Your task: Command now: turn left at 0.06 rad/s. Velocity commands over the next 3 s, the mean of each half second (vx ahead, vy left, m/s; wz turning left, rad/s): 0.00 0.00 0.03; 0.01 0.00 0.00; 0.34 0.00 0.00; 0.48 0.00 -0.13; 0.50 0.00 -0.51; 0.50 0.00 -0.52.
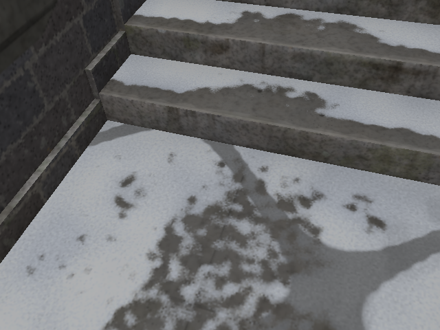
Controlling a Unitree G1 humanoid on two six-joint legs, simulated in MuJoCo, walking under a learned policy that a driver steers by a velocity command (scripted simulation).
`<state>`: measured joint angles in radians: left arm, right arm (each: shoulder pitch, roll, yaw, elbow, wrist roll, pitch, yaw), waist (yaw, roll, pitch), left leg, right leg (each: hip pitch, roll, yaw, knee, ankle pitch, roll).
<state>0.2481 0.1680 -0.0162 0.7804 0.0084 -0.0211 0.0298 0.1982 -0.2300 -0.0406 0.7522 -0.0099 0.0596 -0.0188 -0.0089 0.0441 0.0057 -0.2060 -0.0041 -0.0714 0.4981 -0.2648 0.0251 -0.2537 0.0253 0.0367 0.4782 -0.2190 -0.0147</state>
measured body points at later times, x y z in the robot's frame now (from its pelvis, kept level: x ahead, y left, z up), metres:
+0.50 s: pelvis +0.03 +0.05 +0.00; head +0.03 +0.05 +0.45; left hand +0.09 +0.29 -0.14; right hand +0.10 -0.20 -0.13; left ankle -0.01 +0.14 -0.74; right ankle +0.02 -0.11 -0.74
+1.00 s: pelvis +0.04 +0.05 +0.00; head +0.04 +0.05 +0.45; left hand +0.03 +0.28 -0.15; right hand +0.04 -0.20 -0.15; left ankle -0.01 +0.14 -0.74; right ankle +0.02 -0.11 -0.74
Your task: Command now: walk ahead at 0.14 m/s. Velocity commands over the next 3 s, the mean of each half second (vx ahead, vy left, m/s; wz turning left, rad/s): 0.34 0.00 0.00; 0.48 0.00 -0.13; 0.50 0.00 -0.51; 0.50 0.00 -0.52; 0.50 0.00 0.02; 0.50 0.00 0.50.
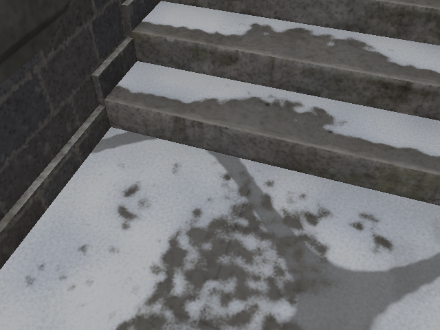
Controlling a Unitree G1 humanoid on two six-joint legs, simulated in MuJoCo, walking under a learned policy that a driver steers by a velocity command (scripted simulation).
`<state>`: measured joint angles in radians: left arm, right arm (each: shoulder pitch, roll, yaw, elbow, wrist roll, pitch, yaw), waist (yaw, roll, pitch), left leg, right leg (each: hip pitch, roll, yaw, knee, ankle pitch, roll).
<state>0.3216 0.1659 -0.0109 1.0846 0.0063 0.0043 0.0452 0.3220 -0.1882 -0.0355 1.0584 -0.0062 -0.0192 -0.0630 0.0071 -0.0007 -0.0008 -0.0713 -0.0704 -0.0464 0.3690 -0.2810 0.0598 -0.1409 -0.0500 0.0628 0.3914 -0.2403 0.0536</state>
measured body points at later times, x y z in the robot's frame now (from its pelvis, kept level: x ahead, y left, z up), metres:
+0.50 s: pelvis +0.16 -0.04 +0.00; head +0.16 -0.06 +0.45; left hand +0.05 +0.17 -0.14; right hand +0.29 -0.28 -0.14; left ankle +0.28 +0.08 -0.68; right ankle +0.03 -0.13 -0.74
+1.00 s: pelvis +0.47 +0.01 +0.00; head +0.49 +0.02 +0.45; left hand +0.58 +0.24 -0.14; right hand +0.39 -0.22 -0.14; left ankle +0.42 +0.05 -0.74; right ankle +0.57 -0.15 -0.67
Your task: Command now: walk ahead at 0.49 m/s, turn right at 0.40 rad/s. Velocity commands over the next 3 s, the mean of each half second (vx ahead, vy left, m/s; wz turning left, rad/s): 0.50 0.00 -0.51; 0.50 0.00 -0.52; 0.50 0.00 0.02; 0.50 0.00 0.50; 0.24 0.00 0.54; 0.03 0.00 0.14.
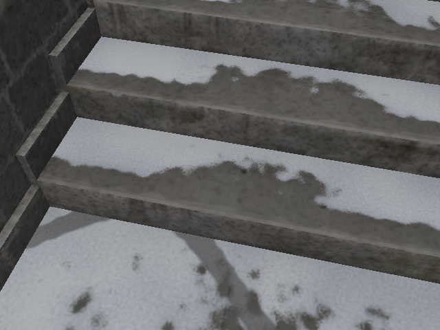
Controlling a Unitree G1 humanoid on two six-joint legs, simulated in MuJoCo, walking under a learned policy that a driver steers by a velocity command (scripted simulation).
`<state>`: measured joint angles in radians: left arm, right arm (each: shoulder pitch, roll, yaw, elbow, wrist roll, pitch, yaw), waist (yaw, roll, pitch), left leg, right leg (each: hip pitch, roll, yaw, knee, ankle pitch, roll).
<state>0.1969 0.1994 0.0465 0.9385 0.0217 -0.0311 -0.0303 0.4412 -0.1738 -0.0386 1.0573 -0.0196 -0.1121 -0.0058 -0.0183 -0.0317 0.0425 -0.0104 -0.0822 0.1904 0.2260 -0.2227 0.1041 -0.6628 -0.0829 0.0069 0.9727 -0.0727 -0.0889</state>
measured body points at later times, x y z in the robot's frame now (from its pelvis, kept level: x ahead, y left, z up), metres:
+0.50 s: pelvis +0.28 -0.04 +0.00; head +0.31 -0.06 +0.45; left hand +0.34 +0.22 -0.14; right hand +0.37 -0.32 -0.12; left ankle +0.42 +0.12 -0.67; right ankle +0.24 -0.06 -0.74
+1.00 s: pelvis +0.53 -0.09 +0.00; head +0.55 -0.09 +0.45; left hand +0.78 +0.05 -0.12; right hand +0.40 -0.32 -0.13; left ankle +0.57 +0.01 -0.74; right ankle +0.48 -0.21 -0.63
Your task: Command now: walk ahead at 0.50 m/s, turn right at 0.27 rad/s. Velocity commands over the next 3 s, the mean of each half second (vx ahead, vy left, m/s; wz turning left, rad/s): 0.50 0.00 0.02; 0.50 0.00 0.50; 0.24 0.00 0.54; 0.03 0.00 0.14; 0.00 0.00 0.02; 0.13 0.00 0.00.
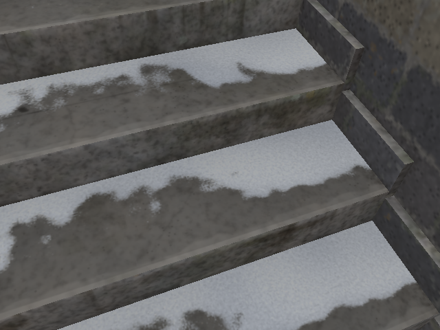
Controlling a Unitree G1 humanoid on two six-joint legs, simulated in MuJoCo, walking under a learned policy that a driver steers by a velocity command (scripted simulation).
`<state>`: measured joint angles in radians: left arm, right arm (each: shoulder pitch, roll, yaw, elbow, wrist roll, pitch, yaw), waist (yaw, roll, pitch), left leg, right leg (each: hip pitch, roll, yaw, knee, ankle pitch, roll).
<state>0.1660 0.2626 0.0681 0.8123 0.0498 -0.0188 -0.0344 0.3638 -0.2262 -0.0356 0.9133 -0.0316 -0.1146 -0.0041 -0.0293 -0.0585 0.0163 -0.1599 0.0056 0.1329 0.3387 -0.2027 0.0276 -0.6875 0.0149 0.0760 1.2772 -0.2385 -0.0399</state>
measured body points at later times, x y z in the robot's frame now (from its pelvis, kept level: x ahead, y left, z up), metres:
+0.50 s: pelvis +0.20 -0.06 +0.00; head +0.22 -0.08 +0.45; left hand +0.09 +0.16 -0.13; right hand +0.42 -0.23 -0.09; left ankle +0.24 +0.06 -0.41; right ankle +0.16 -0.14 -0.75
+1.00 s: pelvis +0.45 -0.02 +0.14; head +0.47 +0.01 +0.59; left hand +0.63 +0.21 +0.07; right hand +0.47 -0.28 +0.02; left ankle +0.33 +0.00 -0.59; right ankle +0.57 -0.12 -0.30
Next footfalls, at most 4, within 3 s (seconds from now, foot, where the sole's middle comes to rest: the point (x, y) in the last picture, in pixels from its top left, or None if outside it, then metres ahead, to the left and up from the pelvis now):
0.22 right None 0.20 -0.14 -0.78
0.68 left None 0.37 0.01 -0.63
1.14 right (223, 191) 0.77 -0.02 -0.48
1.64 left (153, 213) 0.70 0.17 -0.48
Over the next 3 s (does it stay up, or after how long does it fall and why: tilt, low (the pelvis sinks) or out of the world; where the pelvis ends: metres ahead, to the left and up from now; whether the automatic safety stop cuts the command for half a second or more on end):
stays up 0.77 0.09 0.30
